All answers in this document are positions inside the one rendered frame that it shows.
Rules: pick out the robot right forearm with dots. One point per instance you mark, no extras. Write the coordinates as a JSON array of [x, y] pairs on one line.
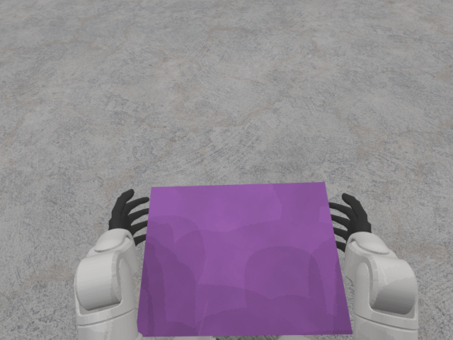
[[385, 292]]

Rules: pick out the robot right hand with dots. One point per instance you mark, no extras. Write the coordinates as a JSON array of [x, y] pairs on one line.
[[357, 223]]

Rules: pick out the robot left forearm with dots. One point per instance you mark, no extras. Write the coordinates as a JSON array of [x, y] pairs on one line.
[[103, 289]]

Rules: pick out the carton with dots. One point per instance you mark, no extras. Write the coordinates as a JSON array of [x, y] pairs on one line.
[[241, 260]]

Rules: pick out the robot left hand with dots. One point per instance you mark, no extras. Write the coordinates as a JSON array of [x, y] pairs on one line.
[[120, 218]]

